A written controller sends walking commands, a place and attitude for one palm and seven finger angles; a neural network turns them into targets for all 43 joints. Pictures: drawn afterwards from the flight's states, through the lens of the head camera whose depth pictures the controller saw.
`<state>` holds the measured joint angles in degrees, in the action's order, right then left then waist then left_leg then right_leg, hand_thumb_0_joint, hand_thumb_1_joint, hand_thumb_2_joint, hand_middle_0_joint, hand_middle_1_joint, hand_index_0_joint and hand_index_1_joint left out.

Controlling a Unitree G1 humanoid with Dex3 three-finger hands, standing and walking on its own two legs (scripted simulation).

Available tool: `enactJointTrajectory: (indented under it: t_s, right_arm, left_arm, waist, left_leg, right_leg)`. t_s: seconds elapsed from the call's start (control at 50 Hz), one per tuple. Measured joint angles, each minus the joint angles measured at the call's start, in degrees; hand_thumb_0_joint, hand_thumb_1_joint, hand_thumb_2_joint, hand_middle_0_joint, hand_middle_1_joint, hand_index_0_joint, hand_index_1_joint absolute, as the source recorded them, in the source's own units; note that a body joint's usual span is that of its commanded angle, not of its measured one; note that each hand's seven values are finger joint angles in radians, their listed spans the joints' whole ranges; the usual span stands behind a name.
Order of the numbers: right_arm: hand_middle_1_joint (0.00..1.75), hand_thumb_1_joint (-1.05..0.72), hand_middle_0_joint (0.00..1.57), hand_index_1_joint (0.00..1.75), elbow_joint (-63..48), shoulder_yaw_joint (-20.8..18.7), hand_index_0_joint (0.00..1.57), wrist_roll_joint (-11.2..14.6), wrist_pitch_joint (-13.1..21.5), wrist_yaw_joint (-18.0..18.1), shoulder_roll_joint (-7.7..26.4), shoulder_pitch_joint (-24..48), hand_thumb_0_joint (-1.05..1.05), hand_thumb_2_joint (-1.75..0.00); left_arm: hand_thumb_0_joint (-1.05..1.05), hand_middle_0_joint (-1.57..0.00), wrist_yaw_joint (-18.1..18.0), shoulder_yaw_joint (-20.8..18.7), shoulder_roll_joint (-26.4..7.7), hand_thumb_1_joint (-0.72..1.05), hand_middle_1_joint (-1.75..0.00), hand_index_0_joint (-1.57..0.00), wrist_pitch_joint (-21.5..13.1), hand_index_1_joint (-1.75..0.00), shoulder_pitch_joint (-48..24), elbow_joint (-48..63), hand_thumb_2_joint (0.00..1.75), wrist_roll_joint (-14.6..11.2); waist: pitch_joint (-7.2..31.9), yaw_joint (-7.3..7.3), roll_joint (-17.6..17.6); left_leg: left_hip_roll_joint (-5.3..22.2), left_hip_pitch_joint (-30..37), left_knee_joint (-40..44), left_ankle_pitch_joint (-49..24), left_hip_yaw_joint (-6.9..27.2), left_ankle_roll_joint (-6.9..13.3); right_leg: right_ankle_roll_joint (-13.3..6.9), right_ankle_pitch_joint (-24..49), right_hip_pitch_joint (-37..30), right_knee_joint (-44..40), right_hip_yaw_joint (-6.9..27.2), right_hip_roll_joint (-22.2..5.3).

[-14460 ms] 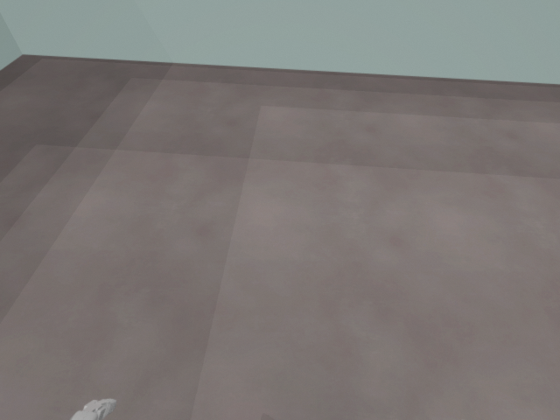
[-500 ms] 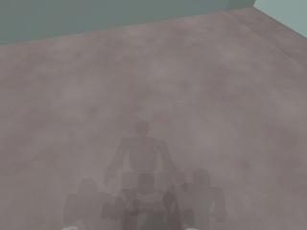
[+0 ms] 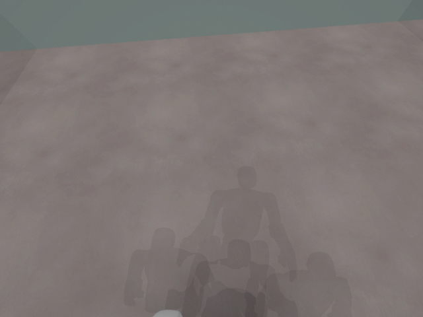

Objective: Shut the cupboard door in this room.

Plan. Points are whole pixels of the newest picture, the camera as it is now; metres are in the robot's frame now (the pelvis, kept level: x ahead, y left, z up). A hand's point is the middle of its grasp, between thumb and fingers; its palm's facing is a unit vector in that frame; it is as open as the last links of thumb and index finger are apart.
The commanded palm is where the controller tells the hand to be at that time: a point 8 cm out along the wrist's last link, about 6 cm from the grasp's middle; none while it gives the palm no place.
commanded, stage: turn or walk to find it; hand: left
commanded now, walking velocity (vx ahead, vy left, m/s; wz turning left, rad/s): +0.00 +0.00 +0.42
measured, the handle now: out of the picture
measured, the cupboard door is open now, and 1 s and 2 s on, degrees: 87 87 87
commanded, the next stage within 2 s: none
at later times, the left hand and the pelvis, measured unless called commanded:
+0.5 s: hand out of the picture +0.03 +0.27 -0.17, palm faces +0.21 -0.95 -0.24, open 7.4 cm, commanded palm none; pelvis -0.02 +0.05 +0.00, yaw +11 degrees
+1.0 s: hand out of the picture -0.06 +0.20 -0.16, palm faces +0.43 -0.86 -0.26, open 7.4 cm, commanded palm none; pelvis -0.04 +0.00 +0.00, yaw +25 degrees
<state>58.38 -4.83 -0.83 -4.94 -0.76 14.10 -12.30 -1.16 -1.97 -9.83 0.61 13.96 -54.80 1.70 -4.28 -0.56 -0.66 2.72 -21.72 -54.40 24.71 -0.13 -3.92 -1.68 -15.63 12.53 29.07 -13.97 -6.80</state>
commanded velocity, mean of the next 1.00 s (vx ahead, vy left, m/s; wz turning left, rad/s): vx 0.00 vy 0.00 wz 0.42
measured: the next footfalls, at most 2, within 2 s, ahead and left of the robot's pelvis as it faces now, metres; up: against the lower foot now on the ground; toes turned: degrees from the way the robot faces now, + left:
left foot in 0.12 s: +0.01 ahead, +0.14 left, +0.00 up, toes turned +8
right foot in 0.66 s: +0.03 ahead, -0.09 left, +0.00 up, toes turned +13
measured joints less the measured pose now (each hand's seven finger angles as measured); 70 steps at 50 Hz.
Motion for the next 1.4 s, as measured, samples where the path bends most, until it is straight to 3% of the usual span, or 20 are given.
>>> enactJointTrajectory:
  t_s: [0.08,0.12,0.14,0.2,0.3,0.4,0.52,0.6,0.66,0.7,0.74,0.8,0.88,0.96,1.06,1.14,1.16,1.22,1.3,1.4]
  right_arm:
    - [0.29,-0.91,0.19,0.3,-1.17,0.8,0.2,0.51,1.02,0.16,-0.65,2.68,0.01,-0.9]
    - [0.29,-0.91,0.19,0.3,-2.18,1.15,0.2,0.59,1.95,0.09,-0.84,3.64,0.01,-0.9]
    - [0.29,-0.91,0.19,0.3,-2.5,1.23,0.2,0.5,2.58,0.09,-1.15,4.13,0.01,-0.9]
    - [0.29,-0.91,0.2,0.3,-3.35,1.96,0.2,0.14,3.47,0.2,-2.65,5.13,0.01,-0.9]
    - [0.29,-0.91,0.2,0.3,-3.58,2.8,0.2,-0.02,3.77,1.06,-3.33,4.74,0.01,-0.9]
    - [0.3,-0.91,0.2,0.3,-3.4,2.83,0.2,0.14,4.0,1.06,-3.73,3.7,0.01,-0.89]
    - [0.3,-0.9,0.2,0.3,-3.02,2.16,0.2,-0.26,3.72,1.02,-3.65,1.04,0.01,-0.89]
    - [0.3,-0.9,0.2,0.3,-2.25,1.56,0.2,-0.45,2.99,1.0,-2.96,-0.86,0.01,-0.89]
    - [0.3,-0.9,0.2,0.3,-1.67,1.0,0.2,-0.14,2.43,0.88,-2.32,-2.36,0.01,-0.89]
    - [0.3,-0.91,0.2,0.3,-1.11,0.41,0.2,0.17,1.89,0.85,-1.48,-2.53,0.01,-0.9]
    - [0.3,-0.91,0.2,0.3,-0.92,-0.15,0.2,-0.02,1.07,0.74,-0.92,-2.91,0.01,-0.9]
    - [0.29,-0.91,0.2,0.3,-0.7,-0.67,0.2,-0.3,0.53,0.25,-0.17,-2.97,0.01,-0.9]
    - [0.29,-0.91,0.2,0.3,-0.62,-0.76,0.2,-0.26,0.57,-0.02,0.37,-2.77,0.01,-0.9]
    - [0.29,-0.91,0.2,0.3,-0.34,-0.42,0.2,-0.12,0.25,0.05,0.35,-1.56,0.01,-0.9]
    - [0.29,-0.91,0.19,0.3,-1.03,0.36,0.2,0.32,0.62,0.13,0.06,1.79,0.01,-0.9]
    - [0.29,-0.91,0.19,0.3,-2.76,1.07,0.2,0.51,2.3,0.02,-0.21,4.12,0.01,-0.9]
    - [0.29,-0.91,0.19,0.3,-2.97,1.11,0.2,0.41,2.89,0.04,-0.8,4.81,0.01,-0.9]
    - [0.29,-0.91,0.2,0.3,-3.88,1.9,0.2,0.16,3.73,0.22,-2.02,5.72,0.01,-0.9]
    - [0.29,-0.91,0.2,0.3,-4.26,2.51,0.2,-0.05,3.83,0.99,-2.51,5.52,0.01,-0.9]
    - [0.3,-0.91,0.2,0.3,-4.0,2.8,0.2,0.06,3.85,0.89,-3.19,4.35,0.01,-0.9]
  left_arm:
    - [0.0,-0.21,0.19,-0.54,-1.55,0.9,-0.3,-0.2,0.33,-0.3,0.82,-1.09,0.89,0.19]
    - [0.0,-0.21,0.26,-0.88,-2.46,0.9,-0.3,-0.2,0.77,-0.3,1.43,-1.68,0.89,-0.08]
    - [0.0,-0.21,0.28,-1.12,-3.12,0.9,-0.3,-0.2,1.17,-0.3,1.67,-1.96,0.89,-0.38]
    - [0.0,-0.2,0.04,-1.57,-4.78,0.9,-0.29,-0.2,3.24,-0.3,1.51,-3.05,0.89,-0.58]
    - [0.01,-0.2,0.64,-1.73,-5.04,0.91,-0.29,-0.2,3.66,-0.3,-0.81,-2.98,0.89,-0.62]
    - [0.0,-0.2,0.64,-1.54,-4.8,0.9,-0.29,-0.2,2.82,-0.3,-3.15,-1.37,0.9,-0.69]
    - [0.0,-0.2,0.31,-1.12,-3.73,0.9,-0.29,-0.2,2.92,-0.3,-6.63,0.18,0.9,-0.96]
    - [0.0,-0.2,0.26,-0.64,-2.52,0.9,-0.29,-0.2,2.27,-0.3,-8.71,1.55,0.9,-1.3]
    - [0.0,-0.2,0.27,-0.16,-1.8,0.9,-0.29,-0.2,1.07,-0.3,-8.86,2.65,0.9,-1.41]
    - [0.0,-0.2,0.06,0.22,-0.74,0.9,-0.29,-0.2,0.25,-0.3,-8.51,2.71,0.89,-0.93]
    - [0.0,-0.2,0.0,0.59,0.04,0.9,-0.29,-0.2,0.2,-0.3,-7.38,2.81,0.89,-0.8]
    - [0.0,-0.21,-0.16,0.62,0.76,0.9,-0.29,-0.2,0.51,-0.3,-5.54,2.38,0.89,-0.84]
    - [0.0,-0.21,-0.1,0.66,1.11,0.9,-0.29,-0.2,0.16,-0.3,-3.61,1.47,0.89,-0.74]
    - [0.0,-0.21,-0.14,0.34,0.72,0.9,-0.3,-0.2,-0.12,-0.3,-1.84,0.85,0.89,-0.39]
    - [0.0,-0.21,0.18,-0.19,-1.0,0.91,-0.3,-0.2,0.2,-0.3,-0.07,-0.15,0.89,0.1]
    - [0.0,-0.21,0.25,-0.92,-3.1,0.9,-0.3,-0.2,0.94,-0.3,1.45,-1.2,0.89,-0.23]
    - [0.0,-0.21,0.23,-1.21,-4.0,0.9,-0.3,-0.2,1.44,-0.3,1.42,-1.65,0.89,-0.5]
    - [0.0,-0.2,-0.19,-1.61,-5.41,0.9,-0.29,-0.2,3.42,-0.3,1.19,-2.83,0.89,-0.66]
    - [0.01,-0.2,0.36,-1.66,-5.37,0.91,-0.29,-0.2,3.73,-0.3,-0.35,-2.97,0.89,-0.73]
    - [0.01,-0.2,0.63,-1.45,-4.96,0.91,-0.29,-0.2,2.94,-0.3,-2.6,-1.25,0.9,-0.71]
  waist:
    - [-0.56,-1.29,1.42]
    - [-0.33,-1.34,1.83]
    - [-0.21,-1.41,2.6]
    - [-0.11,-1.98,4.42]
    - [0.64,-1.35,2.93]
    - [0.68,-0.9,2.58]
    - [0.27,1.39,1.28]
    - [-0.01,2.73,-0.06]
    - [0.54,2.87,-0.69]
    - [0.22,2.95,-2.33]
    - [0.58,3.15,-2.61]
    - [0.92,2.97,-2.47]
    - [0.75,2.8,-2.11]
    - [0.28,1.64,-0.92]
    - [-0.76,-0.26,0.73]
    - [-0.75,-1.08,2.01]
    - [-1.03,-1.33,3.35]
    - [-0.99,-1.91,4.44]
    - [-0.29,-1.43,2.86]
    - [0.23,-0.97,2.23]
  left_leg:
    - [-0.55,4.42,11.19,0.76,-2.72,0.85]
    - [-0.87,7.68,19.43,-4.67,-3.96,1.48]
    - [-1.5,8.46,21.43,-5.45,-4.2,3.04]
    - [-2.53,8.53,20.62,-5.0,-4.41,5.86]
    - [-2.85,10.07,25.92,-8.55,-1.74,6.81]
    - [-4.17,10.56,29.37,-11.15,-0.33,7.21]
    - [-5.31,8.89,29.05,-12.15,2.39,6.86]
    - [-5.95,6.88,27.45,-12.29,4.48,5.85]
    - [-6.86,4.56,24.37,-11.35,5.63,4.57]
    - [-6.52,2.02,17.53,-5.12,6.03,3.89]
    - [-6.89,-1.8,5.8,0.5,5.01,3.25]
    - [-5.47,-5.5,-7.46,-0.77,3.31,2.29]
    - [-2.65,-6.33,-12.44,-3.74,2.91,0.69]
    - [-0.82,-3.84,-7.37,-1.69,1.97,-0.22]
    - [-0.39,1.06,4.89,1.15,-0.97,0.2]
    - [-1.15,7.3,20.49,-6.32,-3.53,1.85]
    - [-2.05,7.23,20.53,-6.6,-3.86,3.21]
    - [-2.63,7.48,20.11,-5.93,-3.73,5.68]
    - [-2.79,8.97,24.47,-8.8,-1.8,6.44]
    - [-3.96,9.7,28.24,-11.75,-0.15,6.76]
  right_leg:
    - [1.22,-0.73,1.41,2.56,-1.54,-1.55]
    - [2.26,-1.82,2.43,5.19,-2.5,-2.36]
    - [2.86,-2.67,3.42,7.46,-2.36,-3.24]
    - [4.56,-12.85,7.88,19.56,4.35,-1.94]
    - [5.84,-9.54,12.49,31.64,9.72,0.71]
    - [6.97,-6.61,13.38,32.25,12.24,1.15]
    - [6.98,-9.67,10.57,24.09,12.93,2.73]
    - [6.16,-9.32,7.12,14.85,12.82,4.41]
    - [5.03,-1.7,2.09,2.7,12.02,4.99]
    - [1.86,-1.37,1.72,2.69,10.64,5.56]
    - [0.32,-2.26,1.09,2.72,9.32,4.72]
    - [0.08,-1.67,-0.48,0.71,7.94,3.63]
    - [0.12,-1.07,-1.78,-0.73,5.54,2.57]
    - [0.4,-1.4,-1.96,-0.34,3.55,1.2]
    - [1.56,-2.28,-0.86,1.96,1.41,-0.65]
    - [3.5,-4.55,1.3,7.07,-0.23,-2.34]
    - [4.07,-6.73,2.68,10.4,1.14,-3.0]
    - [4.95,-15.04,7.49,22.95,6.64,-0.81]
    - [5.64,-11.56,11.67,31.87,9.58,1.06]
    - [6.49,-7.64,13.06,31.64,12.02,1.36]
